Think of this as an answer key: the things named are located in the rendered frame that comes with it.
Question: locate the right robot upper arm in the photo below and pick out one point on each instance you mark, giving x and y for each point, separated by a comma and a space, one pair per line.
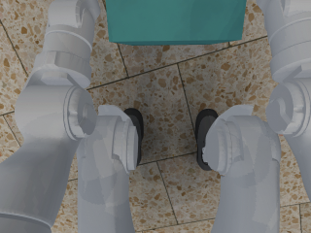
288, 113

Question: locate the left robot upper arm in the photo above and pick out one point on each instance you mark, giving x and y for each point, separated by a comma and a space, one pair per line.
53, 119

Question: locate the robot right forearm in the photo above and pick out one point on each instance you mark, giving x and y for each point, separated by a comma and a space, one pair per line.
288, 27

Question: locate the robot left shin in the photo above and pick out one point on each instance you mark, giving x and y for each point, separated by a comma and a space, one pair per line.
103, 110

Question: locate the robot left forearm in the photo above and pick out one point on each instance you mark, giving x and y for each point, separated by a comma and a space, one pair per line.
67, 47

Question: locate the robot left foot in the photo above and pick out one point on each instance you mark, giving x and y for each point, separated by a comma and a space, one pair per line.
137, 120

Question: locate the carton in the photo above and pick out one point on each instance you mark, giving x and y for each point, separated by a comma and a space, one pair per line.
175, 22

